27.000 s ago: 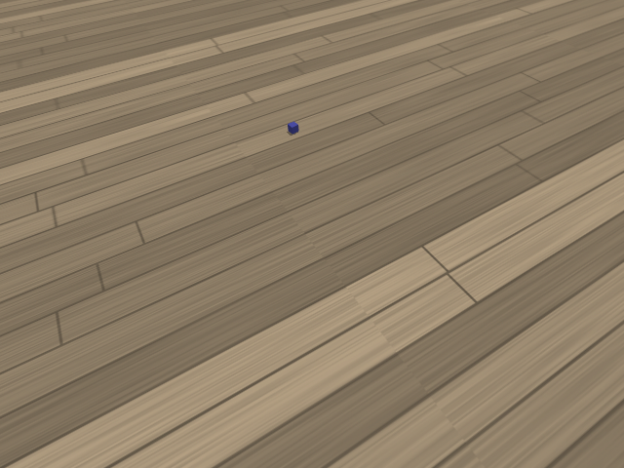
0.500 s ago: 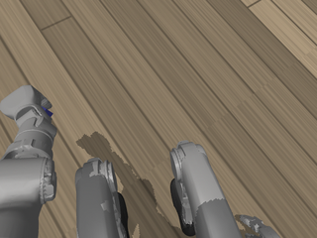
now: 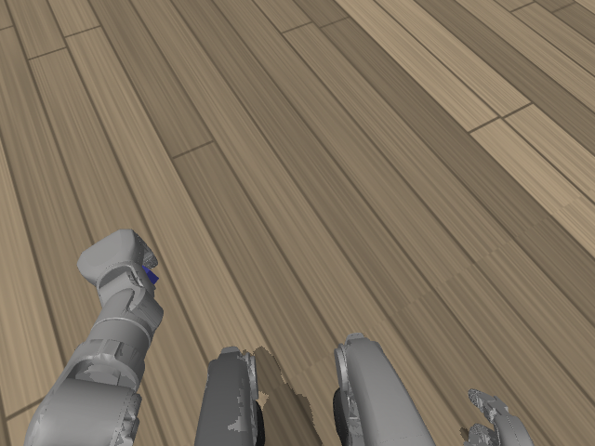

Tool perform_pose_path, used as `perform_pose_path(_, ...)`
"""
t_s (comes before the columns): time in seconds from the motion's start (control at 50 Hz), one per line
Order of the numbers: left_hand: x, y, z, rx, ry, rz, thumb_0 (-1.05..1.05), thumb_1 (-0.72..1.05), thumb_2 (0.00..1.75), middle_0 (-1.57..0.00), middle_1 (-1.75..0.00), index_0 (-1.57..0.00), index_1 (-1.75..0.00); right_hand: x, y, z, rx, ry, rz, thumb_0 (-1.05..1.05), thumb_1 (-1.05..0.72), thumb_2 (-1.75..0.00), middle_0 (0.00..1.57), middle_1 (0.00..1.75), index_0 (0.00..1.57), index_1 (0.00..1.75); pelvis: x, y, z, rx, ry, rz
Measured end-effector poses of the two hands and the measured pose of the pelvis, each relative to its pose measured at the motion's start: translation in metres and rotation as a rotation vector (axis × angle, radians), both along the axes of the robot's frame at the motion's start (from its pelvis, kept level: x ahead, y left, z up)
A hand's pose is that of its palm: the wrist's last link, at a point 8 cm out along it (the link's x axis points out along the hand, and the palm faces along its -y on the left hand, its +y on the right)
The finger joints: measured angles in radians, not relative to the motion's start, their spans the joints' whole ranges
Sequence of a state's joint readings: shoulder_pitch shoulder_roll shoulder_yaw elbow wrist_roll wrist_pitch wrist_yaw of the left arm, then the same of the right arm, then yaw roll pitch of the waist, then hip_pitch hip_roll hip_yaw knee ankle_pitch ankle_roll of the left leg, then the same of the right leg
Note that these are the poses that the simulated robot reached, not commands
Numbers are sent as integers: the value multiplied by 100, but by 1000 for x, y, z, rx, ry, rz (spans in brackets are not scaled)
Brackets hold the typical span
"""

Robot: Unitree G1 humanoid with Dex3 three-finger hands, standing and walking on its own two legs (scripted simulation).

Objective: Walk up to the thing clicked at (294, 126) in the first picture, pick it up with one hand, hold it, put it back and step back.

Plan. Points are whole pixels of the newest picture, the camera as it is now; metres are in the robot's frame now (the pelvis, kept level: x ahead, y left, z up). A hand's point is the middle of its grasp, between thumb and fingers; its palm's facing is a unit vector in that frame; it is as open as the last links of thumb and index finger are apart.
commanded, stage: lift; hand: left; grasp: from above
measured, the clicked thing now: (135, 278) +0.40 +0.26 -0.14
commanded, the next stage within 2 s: hold in 0.76 s
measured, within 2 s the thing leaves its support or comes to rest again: neither
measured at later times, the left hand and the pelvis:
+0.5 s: hand (88, 238) +0.39 +0.24 +0.05, palm faces -0.39 -0.27 -0.88, open 5.4 cm; pelvis +0.06 +0.00 +0.14, yaw +2 degrees
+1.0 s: hand (49, 208) +0.39 +0.25 +0.12, palm faces -0.36 -0.23 -0.90, open 5.9 cm; pelvis +0.08 +0.01 +0.18, yaw +2 degrees
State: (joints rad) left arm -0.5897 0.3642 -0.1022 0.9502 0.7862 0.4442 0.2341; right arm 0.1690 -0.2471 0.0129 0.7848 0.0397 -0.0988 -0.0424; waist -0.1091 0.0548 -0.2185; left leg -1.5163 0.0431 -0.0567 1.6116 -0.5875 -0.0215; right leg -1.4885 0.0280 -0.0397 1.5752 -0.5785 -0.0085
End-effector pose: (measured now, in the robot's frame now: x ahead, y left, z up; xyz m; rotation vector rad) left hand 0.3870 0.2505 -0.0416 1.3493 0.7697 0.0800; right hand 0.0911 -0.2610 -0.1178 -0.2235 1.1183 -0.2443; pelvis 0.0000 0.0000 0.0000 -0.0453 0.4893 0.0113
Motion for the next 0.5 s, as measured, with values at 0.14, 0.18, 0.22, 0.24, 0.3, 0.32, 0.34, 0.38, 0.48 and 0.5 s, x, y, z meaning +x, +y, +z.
perform_pose_path(0.14, -3, -1, 60, -1, -3, 15, -9, 56, 1, -97, -16, -116, -18, 11, 4, 56, -13, -20, -19, 0, -89, -89, 20, 30, 20, 30, 16, 1, 55, 2, -75, 8)
perform_pose_path(0.18, -2, 0, 75, 0, 6, 24, -8, 55, 1, -97, -16, -116, -19, 14, 5, 70, -13, -25, -22, 0, -89, -89, 20, 30, 20, 30, 21, 2, 68, 4, -93, 10)
perform_pose_path(0.22, -2, 1, 87, 5, 18, 28, -8, 55, 2, -97, -17, -116, -19, 16, 6, 82, -10, -28, -23, 0, -89, -89, 20, 30, 20, 30, 27, 2, 81, 6, -111, 13)
perform_pose_path(0.24, -2, 1, 92, 5, 23, 31, -8, 55, 2, -97, -17, -116, -19, 17, 7, 88, -9, -28, -22, 0, -89, -89, 20, 30, 20, 30, 29, 2, 87, 8, -119, 14)
perform_pose_path(0.3, -2, 2, 107, 1, 35, 35, -8, 55, 2, -96, -17, -116, -20, 19, 8, 103, -3, -24, -17, 0, -89, -89, 20, 30, 20, 30, 37, 2, 102, 12, -143, 17)
perform_pose_path(0.32, -1, 1, 111, -3, 37, 34, -8, 55, 2, -96, -17, -116, -20, 20, 8, 108, -1, -21, -16, 0, -89, -89, 20, 30, 20, 30, 39, 2, 107, 14, -152, 18)
perform_pose_path(0.34, -1, 1, 115, -7, 37, 33, -8, 55, 2, -96, -17, -116, -21, 20, 9, 112, 1, -17, -14, 0, -89, -89, 20, 30, 20, 30, 42, 2, 112, 15, -160, 18)
perform_pose_path(0.38, 0, 0, 124, -10, 36, 26, -7, 55, 2, -96, -18, -116, -21, 21, 9, 121, 5, -10, -12, 0, -89, -89, 20, 30, 20, 30, 46, 3, 121, 18, -175, 19)
perform_pose_path(0.48, 4, -2, 143, -14, 30, 10, -7, 56, 2, -95, -18, -116, -21, 25, 9, 138, 13, 4, -11, 0, -89, -89, 20, 30, 20, 30, 56, 3, 139, 25, -209, 20)
perform_pose_path(0.5, 4, -2, 147, -15, 29, 8, -7, 56, 2, -95, -18, -115, -21, 26, 9, 141, 15, 4, -11, 0, -88, -89, 20, 30, 20, 30, 58, 3, 142, 26, -215, 20)
